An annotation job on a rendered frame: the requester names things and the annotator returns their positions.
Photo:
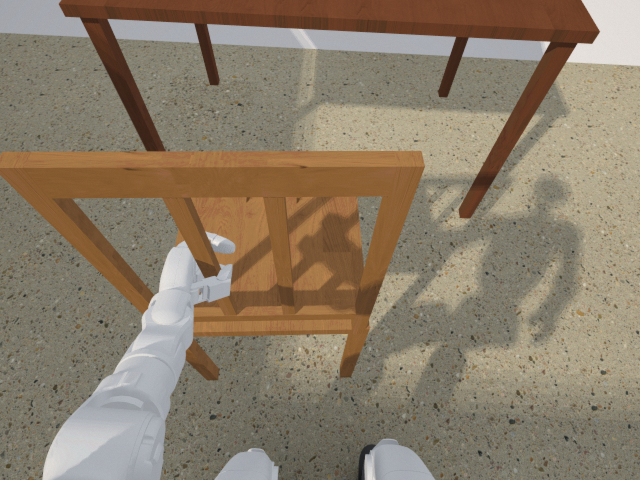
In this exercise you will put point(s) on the robot left forearm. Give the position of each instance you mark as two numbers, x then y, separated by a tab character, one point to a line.
148	372

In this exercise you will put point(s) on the table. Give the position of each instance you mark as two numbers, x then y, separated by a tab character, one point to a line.
563	23

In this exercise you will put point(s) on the left robot upper arm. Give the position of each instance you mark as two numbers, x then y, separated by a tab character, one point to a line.
109	444

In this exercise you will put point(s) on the chair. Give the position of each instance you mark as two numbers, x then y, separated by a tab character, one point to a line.
293	217

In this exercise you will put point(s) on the robot left hand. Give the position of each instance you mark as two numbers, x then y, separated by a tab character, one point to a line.
180	271

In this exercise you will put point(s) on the robot left thigh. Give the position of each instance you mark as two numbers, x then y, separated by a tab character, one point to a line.
249	466

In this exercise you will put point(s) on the robot right shin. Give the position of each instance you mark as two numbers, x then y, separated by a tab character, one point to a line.
386	441

